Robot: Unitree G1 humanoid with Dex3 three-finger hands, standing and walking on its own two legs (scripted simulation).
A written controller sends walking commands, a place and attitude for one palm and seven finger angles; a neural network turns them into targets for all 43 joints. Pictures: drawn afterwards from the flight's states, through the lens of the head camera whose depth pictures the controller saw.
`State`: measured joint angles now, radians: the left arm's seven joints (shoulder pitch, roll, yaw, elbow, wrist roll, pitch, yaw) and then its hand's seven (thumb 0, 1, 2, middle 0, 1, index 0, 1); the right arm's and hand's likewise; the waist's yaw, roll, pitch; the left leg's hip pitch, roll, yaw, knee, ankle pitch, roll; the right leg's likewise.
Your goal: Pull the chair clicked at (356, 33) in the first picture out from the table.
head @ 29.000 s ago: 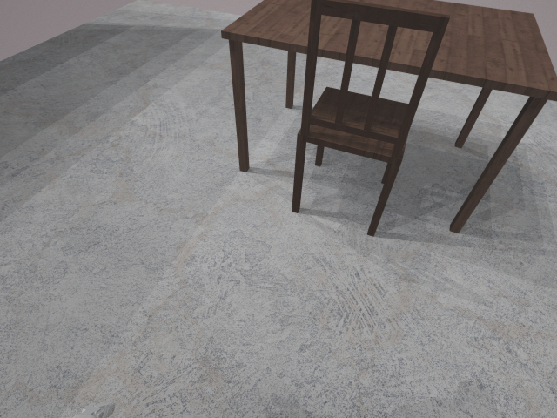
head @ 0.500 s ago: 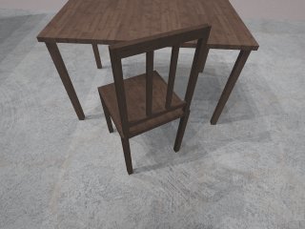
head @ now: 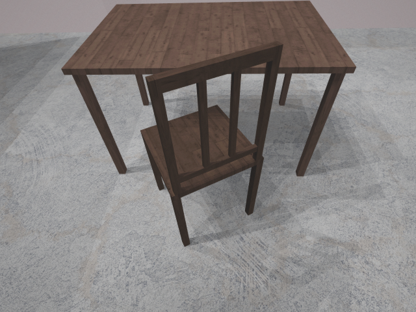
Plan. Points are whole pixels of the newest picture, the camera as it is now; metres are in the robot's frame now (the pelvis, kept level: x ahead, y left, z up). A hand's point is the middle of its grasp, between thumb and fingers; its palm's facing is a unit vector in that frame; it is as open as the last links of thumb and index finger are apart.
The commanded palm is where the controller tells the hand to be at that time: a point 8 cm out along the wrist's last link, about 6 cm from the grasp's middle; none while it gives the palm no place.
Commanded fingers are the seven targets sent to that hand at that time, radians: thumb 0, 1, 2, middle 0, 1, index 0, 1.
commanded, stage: let the arm hang, fingers relaxed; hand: left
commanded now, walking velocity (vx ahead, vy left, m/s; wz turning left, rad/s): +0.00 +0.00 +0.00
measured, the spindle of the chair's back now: (204, 129) +0.64 +0.06 -0.05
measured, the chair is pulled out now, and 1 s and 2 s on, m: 0.21 0.21 0.21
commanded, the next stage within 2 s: look to check the result in 0.34 s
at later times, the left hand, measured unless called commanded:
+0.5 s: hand out of the picture -0.01 +0.15 -0.17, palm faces +0.05 -0.98 -0.17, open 7.4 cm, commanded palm none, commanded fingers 0.00 0.90 0.90 -0.20 -0.30 -0.20 -0.30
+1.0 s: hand out of the picture +0.01 +0.15 -0.17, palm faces +0.06 -0.98 -0.17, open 7.4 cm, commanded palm none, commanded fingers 0.00 0.90 0.90 -0.20 -0.30 -0.20 -0.30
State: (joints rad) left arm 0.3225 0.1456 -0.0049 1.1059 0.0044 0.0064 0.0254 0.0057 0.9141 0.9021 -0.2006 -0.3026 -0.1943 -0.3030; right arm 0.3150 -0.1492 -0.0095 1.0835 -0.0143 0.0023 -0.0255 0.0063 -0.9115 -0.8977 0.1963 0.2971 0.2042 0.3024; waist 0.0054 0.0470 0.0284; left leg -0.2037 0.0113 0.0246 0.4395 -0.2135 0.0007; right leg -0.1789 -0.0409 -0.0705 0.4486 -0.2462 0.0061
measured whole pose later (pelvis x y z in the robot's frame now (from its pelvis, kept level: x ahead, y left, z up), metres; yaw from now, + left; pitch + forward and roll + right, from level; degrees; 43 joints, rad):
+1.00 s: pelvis +0.02 -0.01 +0.00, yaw +0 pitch -1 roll +0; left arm 0.31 0.10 0.01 1.12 0.00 -0.01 0.03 0.00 0.91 0.90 -0.20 -0.30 -0.19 -0.30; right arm 0.32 -0.12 -0.02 1.13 -0.01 -0.02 -0.04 0.00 -0.91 -0.90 0.20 0.30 0.20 0.30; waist 0.00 0.02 0.04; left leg -0.16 0.03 0.03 0.43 -0.24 -0.01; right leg -0.14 -0.02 -0.07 0.43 -0.27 -0.01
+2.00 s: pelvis +0.12 +0.00 -0.02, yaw +1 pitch -1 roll +2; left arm 0.34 0.12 0.03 1.08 0.00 0.01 0.04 0.00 0.91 0.90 -0.20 -0.30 -0.20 -0.30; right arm 0.26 -0.15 -0.04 1.04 -0.03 -0.03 -0.04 0.01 -0.92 -0.90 0.20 0.30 0.20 0.30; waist 0.00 -0.03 0.07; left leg -0.27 -0.01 0.06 0.59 -0.29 0.01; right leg -0.19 -0.08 -0.04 0.79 -0.55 0.01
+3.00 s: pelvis +0.10 +0.02 -0.01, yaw +1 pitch -2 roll -1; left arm 0.29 0.17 0.00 1.02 0.02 0.00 0.04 0.01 0.91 0.90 -0.20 -0.30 -0.20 -0.30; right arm 0.23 -0.16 -0.02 1.02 -0.01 0.00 -0.02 0.01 -0.92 -0.90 0.20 0.30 0.20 0.30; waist 0.01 -0.02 0.01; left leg -0.27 0.02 0.05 0.56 -0.26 0.02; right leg -0.17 -0.03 -0.04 0.52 -0.32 0.02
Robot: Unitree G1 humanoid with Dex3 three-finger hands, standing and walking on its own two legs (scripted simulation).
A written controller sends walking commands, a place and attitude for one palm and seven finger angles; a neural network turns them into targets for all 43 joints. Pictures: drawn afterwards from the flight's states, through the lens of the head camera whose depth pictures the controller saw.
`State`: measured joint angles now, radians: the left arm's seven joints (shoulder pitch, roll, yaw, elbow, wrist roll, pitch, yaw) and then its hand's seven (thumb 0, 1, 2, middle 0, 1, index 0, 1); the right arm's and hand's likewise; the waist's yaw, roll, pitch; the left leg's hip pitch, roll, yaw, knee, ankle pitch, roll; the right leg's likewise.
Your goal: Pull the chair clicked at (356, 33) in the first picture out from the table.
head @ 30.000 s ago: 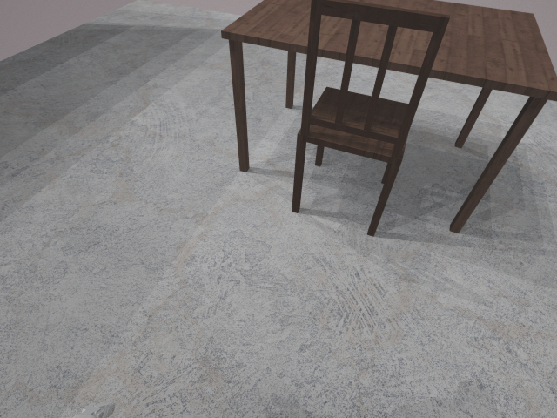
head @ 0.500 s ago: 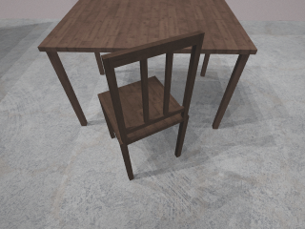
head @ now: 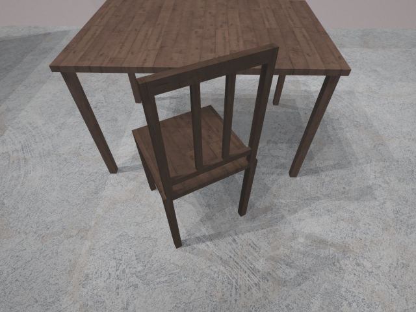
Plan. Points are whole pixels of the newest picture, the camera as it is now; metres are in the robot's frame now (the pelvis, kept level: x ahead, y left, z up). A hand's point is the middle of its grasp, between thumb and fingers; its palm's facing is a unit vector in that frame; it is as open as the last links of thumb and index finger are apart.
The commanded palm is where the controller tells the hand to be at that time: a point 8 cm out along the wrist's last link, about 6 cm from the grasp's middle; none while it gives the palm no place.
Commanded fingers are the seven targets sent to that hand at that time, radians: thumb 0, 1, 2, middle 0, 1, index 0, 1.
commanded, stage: look to check the result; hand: left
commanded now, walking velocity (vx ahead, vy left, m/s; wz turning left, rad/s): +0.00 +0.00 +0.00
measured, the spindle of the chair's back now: (197, 132) +0.61 +0.07 -0.05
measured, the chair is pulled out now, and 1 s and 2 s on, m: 0.21 0.21 0.21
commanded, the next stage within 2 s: take the last steps up to it in 0.14 s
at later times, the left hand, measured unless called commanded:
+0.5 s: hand out of the picture -0.01 +0.16 -0.18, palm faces +0.09 -0.98 -0.17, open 7.4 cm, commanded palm none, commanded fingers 0.00 0.90 0.90 -0.20 -0.30 -0.20 -0.30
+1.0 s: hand out of the picture +0.06 +0.17 -0.19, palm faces +0.10 -0.98 -0.19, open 7.4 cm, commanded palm none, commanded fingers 0.00 0.90 0.90 -0.20 -0.30 -0.20 -0.30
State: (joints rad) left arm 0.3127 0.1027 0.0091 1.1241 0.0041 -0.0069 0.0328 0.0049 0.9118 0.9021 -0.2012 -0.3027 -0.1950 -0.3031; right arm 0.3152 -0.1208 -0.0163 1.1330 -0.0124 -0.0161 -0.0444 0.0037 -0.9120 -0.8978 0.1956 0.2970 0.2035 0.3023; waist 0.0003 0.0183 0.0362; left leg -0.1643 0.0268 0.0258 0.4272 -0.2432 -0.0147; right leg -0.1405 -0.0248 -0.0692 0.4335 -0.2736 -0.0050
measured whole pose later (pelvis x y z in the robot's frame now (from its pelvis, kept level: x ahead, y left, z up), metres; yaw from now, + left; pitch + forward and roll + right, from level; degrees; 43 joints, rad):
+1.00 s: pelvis +0.09 +0.01 -0.02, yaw +1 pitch -1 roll +2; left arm 0.34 0.12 0.03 1.08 0.00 0.01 0.04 0.00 0.91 0.90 -0.20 -0.30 -0.20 -0.30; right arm 0.26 -0.15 -0.04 1.04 -0.03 -0.03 -0.04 0.01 -0.92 -0.90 0.20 0.30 0.20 0.30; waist 0.00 -0.03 0.07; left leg -0.27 -0.01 0.06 0.59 -0.29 0.01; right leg -0.19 -0.08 -0.04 0.79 -0.55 0.01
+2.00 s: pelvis +0.07 +0.03 -0.01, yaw +1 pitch -2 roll -1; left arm 0.29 0.17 0.00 1.02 0.02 0.00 0.04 0.01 0.91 0.90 -0.20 -0.30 -0.20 -0.30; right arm 0.23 -0.16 -0.02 1.02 -0.01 0.00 -0.02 0.01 -0.92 -0.90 0.20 0.30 0.20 0.30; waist 0.01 -0.02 0.01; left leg -0.27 0.02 0.05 0.56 -0.26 0.02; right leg -0.17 -0.03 -0.04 0.52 -0.32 0.02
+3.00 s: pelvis +0.08 +0.04 +0.00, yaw +0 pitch -1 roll +0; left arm 0.31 0.13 -0.01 1.12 0.02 -0.02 0.04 0.00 0.91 0.90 -0.20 -0.30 -0.19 -0.30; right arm 0.26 -0.14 -0.01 1.14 0.00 0.00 -0.02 0.01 -0.92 -0.90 0.20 0.30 0.20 0.30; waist 0.00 -0.02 0.04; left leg -0.22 -0.01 0.08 0.45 -0.21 0.04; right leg -0.15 -0.06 -0.02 0.45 -0.28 0.04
